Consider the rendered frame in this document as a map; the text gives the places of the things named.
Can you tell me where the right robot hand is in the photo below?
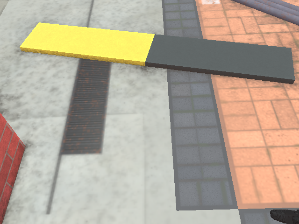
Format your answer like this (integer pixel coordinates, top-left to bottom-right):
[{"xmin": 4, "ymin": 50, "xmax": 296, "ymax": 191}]
[{"xmin": 270, "ymin": 209, "xmax": 299, "ymax": 224}]

